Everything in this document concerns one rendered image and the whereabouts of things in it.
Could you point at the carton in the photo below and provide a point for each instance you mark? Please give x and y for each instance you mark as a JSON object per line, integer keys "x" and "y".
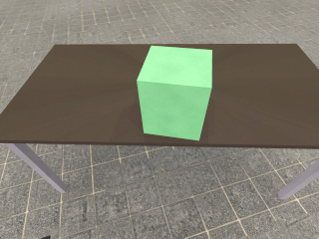
{"x": 174, "y": 87}

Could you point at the table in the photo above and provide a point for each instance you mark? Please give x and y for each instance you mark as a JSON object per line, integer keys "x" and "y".
{"x": 262, "y": 96}

